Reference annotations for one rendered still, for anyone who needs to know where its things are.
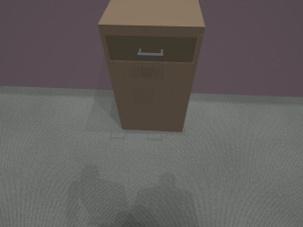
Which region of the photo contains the cabinet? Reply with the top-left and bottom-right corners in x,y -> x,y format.
98,0 -> 205,132

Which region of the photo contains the drawer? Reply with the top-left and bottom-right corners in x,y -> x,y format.
105,34 -> 198,63

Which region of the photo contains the handle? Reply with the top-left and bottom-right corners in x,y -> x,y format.
137,48 -> 164,60

